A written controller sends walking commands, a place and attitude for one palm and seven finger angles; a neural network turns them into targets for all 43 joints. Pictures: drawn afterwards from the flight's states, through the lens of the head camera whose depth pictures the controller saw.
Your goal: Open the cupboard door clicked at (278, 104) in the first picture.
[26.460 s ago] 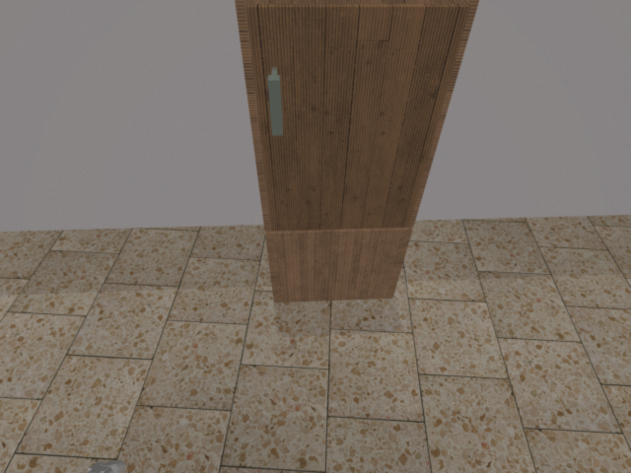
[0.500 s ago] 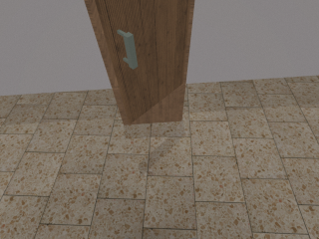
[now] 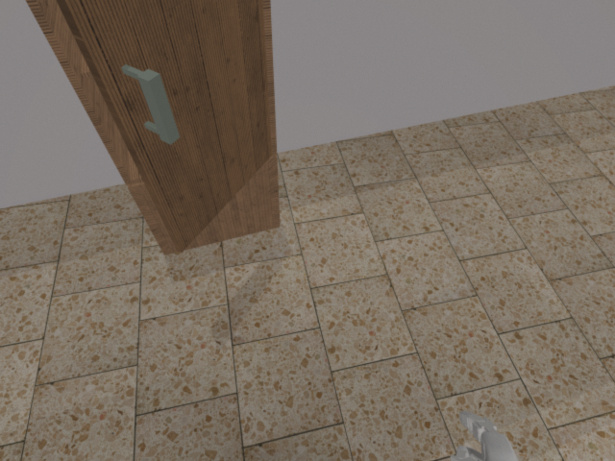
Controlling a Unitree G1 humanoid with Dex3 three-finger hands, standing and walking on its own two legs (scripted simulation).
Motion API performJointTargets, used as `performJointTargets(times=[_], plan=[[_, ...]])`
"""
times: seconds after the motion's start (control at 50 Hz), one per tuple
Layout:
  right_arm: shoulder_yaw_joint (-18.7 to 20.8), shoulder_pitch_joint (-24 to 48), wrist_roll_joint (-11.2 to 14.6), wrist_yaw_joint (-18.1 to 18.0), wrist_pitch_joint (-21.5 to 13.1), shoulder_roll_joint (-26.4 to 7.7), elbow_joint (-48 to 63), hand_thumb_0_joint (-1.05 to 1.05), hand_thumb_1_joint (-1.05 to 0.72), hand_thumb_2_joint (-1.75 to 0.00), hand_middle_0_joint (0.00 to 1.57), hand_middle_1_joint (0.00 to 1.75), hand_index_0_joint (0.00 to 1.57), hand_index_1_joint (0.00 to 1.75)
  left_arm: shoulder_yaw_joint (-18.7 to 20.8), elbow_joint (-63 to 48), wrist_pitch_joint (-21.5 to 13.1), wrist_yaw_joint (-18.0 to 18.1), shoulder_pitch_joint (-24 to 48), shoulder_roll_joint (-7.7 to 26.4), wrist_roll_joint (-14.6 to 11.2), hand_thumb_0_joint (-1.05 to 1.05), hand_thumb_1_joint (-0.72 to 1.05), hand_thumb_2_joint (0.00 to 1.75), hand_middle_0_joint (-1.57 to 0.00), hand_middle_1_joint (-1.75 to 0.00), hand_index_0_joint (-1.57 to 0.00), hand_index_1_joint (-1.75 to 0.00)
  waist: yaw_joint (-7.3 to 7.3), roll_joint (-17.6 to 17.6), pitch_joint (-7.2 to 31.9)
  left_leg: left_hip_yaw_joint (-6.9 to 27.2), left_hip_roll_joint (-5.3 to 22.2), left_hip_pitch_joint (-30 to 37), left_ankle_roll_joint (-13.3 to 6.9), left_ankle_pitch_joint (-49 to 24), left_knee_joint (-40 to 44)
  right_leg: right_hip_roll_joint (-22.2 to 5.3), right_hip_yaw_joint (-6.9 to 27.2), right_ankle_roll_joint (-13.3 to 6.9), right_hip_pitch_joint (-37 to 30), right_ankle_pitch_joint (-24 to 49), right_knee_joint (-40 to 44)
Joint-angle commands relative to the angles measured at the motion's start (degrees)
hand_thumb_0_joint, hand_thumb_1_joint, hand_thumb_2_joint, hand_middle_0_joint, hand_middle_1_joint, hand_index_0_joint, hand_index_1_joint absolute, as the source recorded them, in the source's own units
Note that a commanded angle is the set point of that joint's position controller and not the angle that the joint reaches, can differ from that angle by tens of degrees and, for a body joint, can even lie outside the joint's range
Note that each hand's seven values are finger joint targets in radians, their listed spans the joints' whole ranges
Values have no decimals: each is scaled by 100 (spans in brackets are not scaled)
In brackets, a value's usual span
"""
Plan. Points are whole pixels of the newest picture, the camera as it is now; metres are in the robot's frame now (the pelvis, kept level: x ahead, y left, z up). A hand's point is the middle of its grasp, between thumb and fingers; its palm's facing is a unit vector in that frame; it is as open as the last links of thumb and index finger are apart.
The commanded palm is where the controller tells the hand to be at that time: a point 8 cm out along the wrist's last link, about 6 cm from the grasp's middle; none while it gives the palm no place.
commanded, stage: walk to a spot facing it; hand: left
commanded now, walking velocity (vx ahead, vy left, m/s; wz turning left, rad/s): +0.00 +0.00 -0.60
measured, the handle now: (150, 105) +0.59 +0.32 +0.08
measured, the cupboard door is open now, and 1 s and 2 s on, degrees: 42 42 42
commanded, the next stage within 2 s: none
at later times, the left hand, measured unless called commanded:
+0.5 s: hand (206, 432) +0.16 +0.17 -0.17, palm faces -0.34 -0.91 -0.25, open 7.3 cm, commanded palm none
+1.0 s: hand (276, 395) +0.22 +0.07 -0.16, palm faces -0.58 -0.79 -0.23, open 7.3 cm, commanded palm none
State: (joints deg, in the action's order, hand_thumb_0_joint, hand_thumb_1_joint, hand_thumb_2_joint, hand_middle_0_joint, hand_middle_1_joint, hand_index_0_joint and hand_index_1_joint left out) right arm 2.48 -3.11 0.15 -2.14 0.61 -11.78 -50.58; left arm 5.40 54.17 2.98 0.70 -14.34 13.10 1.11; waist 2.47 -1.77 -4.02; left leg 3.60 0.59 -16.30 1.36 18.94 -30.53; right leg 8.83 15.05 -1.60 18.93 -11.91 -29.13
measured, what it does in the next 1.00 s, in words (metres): steps on the spot, turning right: left foot, then right foot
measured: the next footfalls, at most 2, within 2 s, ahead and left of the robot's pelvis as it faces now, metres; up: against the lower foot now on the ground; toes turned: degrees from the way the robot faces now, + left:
left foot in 0.02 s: +0.03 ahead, +0.15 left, +0.00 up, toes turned -4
right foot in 0.30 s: +0.04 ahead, -0.16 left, +0.00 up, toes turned -14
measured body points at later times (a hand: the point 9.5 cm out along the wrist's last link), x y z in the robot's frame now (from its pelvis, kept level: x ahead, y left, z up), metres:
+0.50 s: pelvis +0.00 +0.00 -0.01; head +0.06 -0.01 +0.44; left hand +0.18 +0.22 -0.15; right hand -0.03 -0.29 -0.14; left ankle +0.05 +0.12 -0.71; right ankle +0.00 -0.15 -0.74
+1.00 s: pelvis +0.05 -0.05 +0.00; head +0.08 -0.08 +0.45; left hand +0.25 +0.11 -0.14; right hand -0.07 -0.29 -0.14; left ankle +0.15 +0.05 -0.68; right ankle -0.04 -0.13 -0.74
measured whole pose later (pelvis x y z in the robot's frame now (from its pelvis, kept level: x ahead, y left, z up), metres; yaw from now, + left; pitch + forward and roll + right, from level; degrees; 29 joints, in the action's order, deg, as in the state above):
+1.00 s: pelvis +0.05 -0.05 +0.00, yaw -37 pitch +1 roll +0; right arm 3.5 -13.5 -1.5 1.0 1.3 -13.8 -54.4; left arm 4.0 54.6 -0.4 -1.2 -12.7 12.1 1.4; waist -0.9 0.2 -4.1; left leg -3.9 6.1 -28.2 4.2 21.4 -54.1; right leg 0.2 0.1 -1.3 11.4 -16.7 -27.1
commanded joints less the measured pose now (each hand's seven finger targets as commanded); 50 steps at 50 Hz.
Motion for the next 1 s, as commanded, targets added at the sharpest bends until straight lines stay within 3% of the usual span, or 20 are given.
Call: performJointTargets(times=[0.0, 0.1, 0.22, 0.24, 0.26, 0.28, 0.3, 0.46, 0.48, 0.5, 0.52, 0.54, 0.62, 0.7, 0.76, 0.78, 0.8, 0.82, 0.88, 0.98], plan=[[346, -790, -180, -175, -82, -1558, 341, 0, -90, -90, 20, 30, 20, 30, 151, -856, -182, -157, 378, 759, 8, 0, 90, 90, -20, -30, -20, -30, -388, 1186, 510, 2217, 2947, 903, -1494, -1367, 1559, -674, -1039, 464, 1536, -2273, -2906], [241, -626, -246, -109, -113, -1131, 389, 0, -90, -90, 20, 30, 20, 30, 55, -775, -75, -291, 526, 524, 0, 0, 90, 90, -20, -30, -20, -30, -195, 1522, 592, -107, 1556, 1015, -830, -3685, 654, -944, -1562, 497, 1145, -1586, -2749], [316, -874, -190, -1, -38, -1408, 320, 0, -90, -90, 20, 30, 20, 30, 33, -715, -133, -341, 329, 620, -13, 0, 90, 90, -20, -30, -20, -30, -156, 1380, 521, -544, 1566, 473, -439, -2989, -19, -720, -2097, 248, -507, -472, -562], [324, -822, -156, 20, -30, -1361, 353, 0, -90, -90, 20, 30, 20, 30, 88, -598, -170, -316, -13, 816, -10, 0, 90, 90, -20, -30, -20, -30, 25, 942, 613, -744, 1397, -44, -206, -2449, -694, -876, -1888, 115, -1321, 380, 65], [256, -842, -74, 61, -23, -963, 516, 0, -90, -90, 20, 30, 20, 30, 208, -516, -239, -228, -377, 1446, 54, 0, 90, 90, -20, -30, -20, -30, 176, -797, 916, -1338, 664, -1216, 188, -646, -2128, -2238, 71, -414, -2343, 2013, 654], [169, -517, -20, 37, 17, -827, 724, 0, -90, -90, 20, 30, 20, 30, 271, -399, -241, -132, -705, 1905, -10, 0, 90, 90, -20, -30, -20, -30, 407, -1670, 958, -850, 291, -1757, 268, 2099, -3270, -3305, 1256, -1168, -2078, 3176, 930], [147, -454, -25, 52, 32, -836, 747, 0, -90, -90, 20, 30, 20, 30, 252, -473, -180, -103, -550, 1944, -11, 0, 90, 90, -20, -30, -20, -30, 352, -1176, 661, -357, 443, -1806, 194, 1937, -3599, -3112, 1260, -1395, -1475, 1745, 918], [134, -1563, -54, 68, 17, -636, 63, 0, -90, -90, 20, 30, 20, 30, 102, -772, -58, -65, 872, 1304, 35, 0, 90, 90, -20, -30, -20, -30, -562, -554, 535, -817, 50, 486, 188, -93, -459, -1744, 355, -529, 487, -121, 547], [165, -1794, -68, 33, -30, -853, 11, 0, -90, -90, 20, 30, 20, 30, 60, -820, -20, -93, 945, 1139, -8, 0, 90, 90, -20, -30, -20, -30, -688, -170, 492, -485, 307, 998, 83, -43, 381, -1433, 118, -262, 1011, -720, 218], [267, -1859, -166, 2, -96, -1397, 44, 0, -90, -90, 20, 30, 20, 30, -29, -940, 18, -143, 843, 744, -74, 0, 90, 90, -20, -30, -20, -30, -662, 1343, 339, 1236, 1607, 1147, -393, 802, 1481, -670, -549, 90, 1790, -1614, -1012], [318, -1861, -208, -51, -142, -1758, 186, 0, -90, -90, 20, 30, 20, 30, -45, -1052, -9, -182, 888, 707, -61, 0, 90, 90, -20, -30, -20, -30, -624, 1858, 361, 2386, 2816, 625, -1000, 814, 2037, -603, -1312, 316, 1660, -2224, -2421], [314, -1668, -240, -31, -196, -1825, 277, 0, -90, -90, 20, 30, 20, 30, 36, -1064, -67, -246, 914, 804, -17, 0, 90, 90, -20, -30, -20, -30, -543, 1123, 458, 2442, 2962, 218, -1391, 458, 1972, -897, -1111, 288, 1417, -2101, -3199], [168, -1230, -260, -26, -192, -1283, 226, 0, -90, -90, 20, 30, 20, 30, -14, -838, -44, -390, 961, 407, 6, 0, 90, 90, -20, -30, -20, -30, -310, 1536, 298, -43, 1796, 467, -698, -961, 1386, -1100, -1723, 407, 1138, -1477, -2761], [236, -1815, -256, 37, -204, -1365, -19, 0, -90, -90, 20, 30, 20, 30, -82, -867, -144, -448, 1223, 346, 3, 0, 90, 90, -20, -30, -20, -30, -585, 1452, 501, -390, 1937, 864, -672, -543, 1249, -956, -2125, 275, 534, -1604, -1322], [255, -1665, -208, 95, -175, -1314, -30, 0, -90, -90, 20, 30, 20, 30, -1, -564, -226, -413, 483, 526, 20, 0, 90, 90, -20, -30, -20, -30, -215, 793, 572, -943, 1665, 17, -287, 217, 254, -756, -2286, 84, -1172, -863, 301], [206, -1461, -131, 136, -176, -1042, 95, 0, -90, -90, 20, 30, 20, 30, 125, -360, -281, -338, -105, 967, 53, 0, 90, 90, -20, -30, -20, -30, 108, -238, 677, -1471, 1202, -1312, 8, 824, -882, -1604, -1084, -272, -2476, -1558, 989], [92, -663, -87, 192, -180, -601, 498, 0, -90, -90, 20, 30, 20, 30, 292, -144, -303, -231, -741, 1651, 44, 0, 90, 90, -20, -30, -20, -30, 565, -2027, 353, -1608, 412, -2871, 283, 2176, -2513, -3078, 1382, -1013, -2790, -1590, 1808], [146, -203, -128, 188, -167, -914, 657, 0, -90, -90, 20, 30, 20, 30, 304, -108, -327, -129, -984, 1635, -30, 0, 90, 90, -20, -30, -20, -30, 691, -1122, 173, -695, 603, -3196, 199, 1731, -3231, -3348, 1715, -1407, -2518, -1657, 1838], [227, -449, -146, 260, -156, -797, 371, 0, -90, -90, 20, 30, 20, 30, 152, -324, -405, -78, 85, 1113, 27, 0, 90, 90, -20, -30, -20, -30, -27, -903, -82, -457, 793, -2392, 270, 572, -3085, -2544, 475, -1041, -1195, -1624, 1757], [208, -587, -136, 337, -219, -498, 275, 0, -90, -90, 20, 30, 20, 30, 155, -199, -539, -151, 73, 1089, 42, 0, 90, 90, -20, -30, -20, -30, -180, -639, 98, -769, 410, -1187, 267, -59, -1408, -2113, -4, -930, -770, -806, 1564]])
